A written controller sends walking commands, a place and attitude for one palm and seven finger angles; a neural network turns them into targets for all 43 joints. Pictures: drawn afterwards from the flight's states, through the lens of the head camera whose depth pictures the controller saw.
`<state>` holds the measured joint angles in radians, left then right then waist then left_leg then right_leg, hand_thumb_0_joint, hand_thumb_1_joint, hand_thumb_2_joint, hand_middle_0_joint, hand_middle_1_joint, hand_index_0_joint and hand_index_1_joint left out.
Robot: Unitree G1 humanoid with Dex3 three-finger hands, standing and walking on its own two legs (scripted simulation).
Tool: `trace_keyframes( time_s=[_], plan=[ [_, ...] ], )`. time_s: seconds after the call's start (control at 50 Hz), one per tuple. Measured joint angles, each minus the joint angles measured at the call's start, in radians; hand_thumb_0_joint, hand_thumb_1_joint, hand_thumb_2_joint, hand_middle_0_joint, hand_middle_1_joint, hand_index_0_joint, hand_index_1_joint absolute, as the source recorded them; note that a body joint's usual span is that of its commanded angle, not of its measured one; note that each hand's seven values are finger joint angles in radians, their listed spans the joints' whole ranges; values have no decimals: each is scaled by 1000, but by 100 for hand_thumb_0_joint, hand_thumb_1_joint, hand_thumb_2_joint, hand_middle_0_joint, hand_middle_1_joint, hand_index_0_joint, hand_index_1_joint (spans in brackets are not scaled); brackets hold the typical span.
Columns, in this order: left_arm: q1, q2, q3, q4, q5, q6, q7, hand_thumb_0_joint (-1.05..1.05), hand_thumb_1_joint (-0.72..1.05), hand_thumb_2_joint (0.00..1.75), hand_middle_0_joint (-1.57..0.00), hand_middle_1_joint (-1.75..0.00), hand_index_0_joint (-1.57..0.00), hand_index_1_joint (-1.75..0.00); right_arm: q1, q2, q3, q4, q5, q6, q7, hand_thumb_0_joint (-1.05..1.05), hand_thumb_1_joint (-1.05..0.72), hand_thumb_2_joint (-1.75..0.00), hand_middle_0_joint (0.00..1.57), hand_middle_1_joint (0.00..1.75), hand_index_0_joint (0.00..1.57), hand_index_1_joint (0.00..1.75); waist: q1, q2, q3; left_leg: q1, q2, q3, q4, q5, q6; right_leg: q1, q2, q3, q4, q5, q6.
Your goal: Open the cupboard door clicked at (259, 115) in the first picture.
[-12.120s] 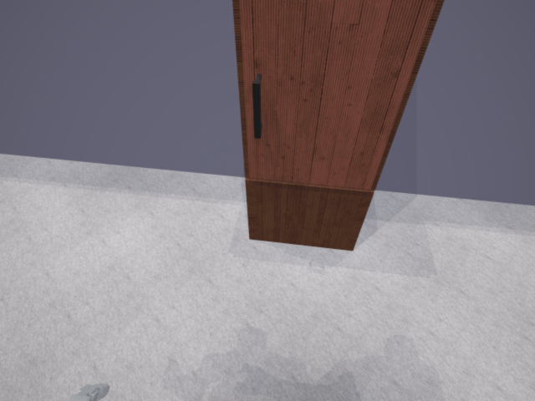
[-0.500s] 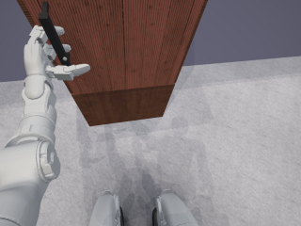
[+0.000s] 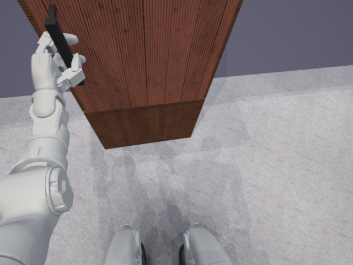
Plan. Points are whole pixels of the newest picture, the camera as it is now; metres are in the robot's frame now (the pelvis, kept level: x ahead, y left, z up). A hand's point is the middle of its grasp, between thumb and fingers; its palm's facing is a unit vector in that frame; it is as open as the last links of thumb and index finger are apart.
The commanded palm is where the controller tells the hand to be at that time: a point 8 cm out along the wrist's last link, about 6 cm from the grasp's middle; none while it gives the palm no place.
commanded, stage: pull the door open along its arc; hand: left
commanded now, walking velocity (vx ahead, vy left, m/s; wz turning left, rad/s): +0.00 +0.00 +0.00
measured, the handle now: (67, 50) +0.58 +0.19 +0.07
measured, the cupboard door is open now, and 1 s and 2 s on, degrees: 0 35 38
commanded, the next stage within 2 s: open thumb and fingers to let go in 1.08 s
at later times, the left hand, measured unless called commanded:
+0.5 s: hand (91, 102) +0.44 +0.13 +0.07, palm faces +0.16 -0.99 +0.06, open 5.9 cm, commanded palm +0.39 +0.17 +0.06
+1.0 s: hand (144, 152) +0.33 +0.04 +0.07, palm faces +0.39 -0.92 -0.02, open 5.9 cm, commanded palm +0.25 +0.05 +0.06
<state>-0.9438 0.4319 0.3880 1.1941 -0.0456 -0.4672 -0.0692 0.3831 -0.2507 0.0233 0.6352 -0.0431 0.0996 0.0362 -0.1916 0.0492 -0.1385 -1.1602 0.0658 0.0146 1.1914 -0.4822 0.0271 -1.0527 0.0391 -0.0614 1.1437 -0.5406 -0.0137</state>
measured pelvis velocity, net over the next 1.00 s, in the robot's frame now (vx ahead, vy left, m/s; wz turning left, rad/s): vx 0.01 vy -0.04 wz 0.08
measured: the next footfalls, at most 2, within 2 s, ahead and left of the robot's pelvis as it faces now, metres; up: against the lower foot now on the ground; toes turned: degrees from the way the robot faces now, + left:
none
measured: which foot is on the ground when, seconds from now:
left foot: down 0.00-1.00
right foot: down 0.00-1.00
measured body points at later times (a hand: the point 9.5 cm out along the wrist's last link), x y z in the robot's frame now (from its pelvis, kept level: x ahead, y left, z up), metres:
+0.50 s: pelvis +0.01 +0.00 +0.02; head +0.12 +0.00 +0.46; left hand +0.43 +0.19 +0.07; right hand +0.07 -0.26 -0.10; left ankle +0.03 +0.10 -0.64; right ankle -0.01 -0.12 -0.64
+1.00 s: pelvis +0.01 -0.04 +0.02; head +0.06 -0.05 +0.47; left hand +0.31 +0.08 +0.07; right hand +0.19 -0.24 -0.09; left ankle +0.03 +0.10 -0.64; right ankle -0.01 -0.12 -0.64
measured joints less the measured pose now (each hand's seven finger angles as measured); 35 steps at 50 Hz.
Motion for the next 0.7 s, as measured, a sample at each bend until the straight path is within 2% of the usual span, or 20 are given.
trace_keyframes(
  time_s=[0.12, 0.22, 0.4, 0.46, 0.5, 0.54, 0.64, 0.7],
  plan=[
    [-1, -5, -10, -4, -2, 2, 10, 1, 74, 83, -34, -132, -34, -133, -1, 3, -3, 0, -1, -2, 2, 0, -91, -89, 21, 30, 20, 30, 3, -1, 0, -1, -1, -1, 0, 0, -1, -1, -1, -1, 2, -1, -1],
    [53, -34, -20, -59, -20, -1, 12, 1, 76, 83, -33, -132, -33, -133, 1, 4, -11, -3, 2, 5, 8, 0, -91, -89, 21, 30, 20, 30, 15, 0, -3, 19, 0, 6, -13, 1, -2, 14, 0, 7, -7, 0, -2],
    [305, -156, -97, -293, -71, -2, 17, 2, 75, 80, -33, -133, -31, -133, 0, 12, -28, -28, 25, 20, 22, 0, -91, -89, 21, 30, 20, 30, 62, -5, -22, 119, -4, 27, -75, 5, -4, 101, -3, 27, -57, 5, -1],
    [393, -212, -140, -377, -81, -1, 43, 2, 74, 79, -34, -133, -32, -132, -13, 15, -34, -37, 29, 12, 22, 0, -91, -89, 21, 30, 20, 30, 82, -9, -27, 154, -6, 28, -92, 6, -6, 134, -5, 29, -71, 4, -2],
    [435, -279, -166, -432, -82, 3, 141, 2, 73, 79, -34, -132, -33, -131, -29, 17, -38, -40, 19, 0, 23, 0, -91, -90, 20, 30, 20, 30, 98, -11, -30, 170, -9, 28, -99, 8, -8, 150, -7, 28, -77, 4, -2],
    [467, -346, -191, -477, -57, 2, 261, 2, 73, 80, -34, -132, -33, -130, -50, 21, -41, -43, 5, -11, 30, 0, -91, -90, 20, 30, 20, 30, 110, -15, -35, 177, -13, 27, -102, 9, -9, 156, -11, 26, -75, 1, -3],
    [527, -476, -271, -561, 55, 20, 554, 1, 73, 81, -34, -131, -34, -130, -109, 37, -51, -49, -35, -28, 53, 0, -91, -90, 20, 30, 20, 30, 133, -20, -50, 175, -23, 17, -90, 9, -16, 156, -20, 16, -51, -12, -10],
    [557, -524, -320, -590, 115, 43, 663, 1, 74, 82, -34, -131, -33, -130, -142, 51, -54, -44, -50, -33, 56, 0, -91, -90, 20, 30, 20, 30, 145, -21, -53, 177, -28, 6, -84, 10, -21, 161, -24, 5, -39, -19, -17]
  ],
)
